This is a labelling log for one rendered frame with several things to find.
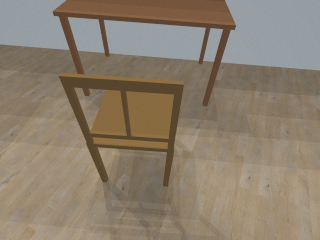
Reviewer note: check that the chair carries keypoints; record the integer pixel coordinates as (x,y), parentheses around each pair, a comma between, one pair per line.
(135,114)

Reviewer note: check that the table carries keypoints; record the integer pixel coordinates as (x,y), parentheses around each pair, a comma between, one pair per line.
(207,14)

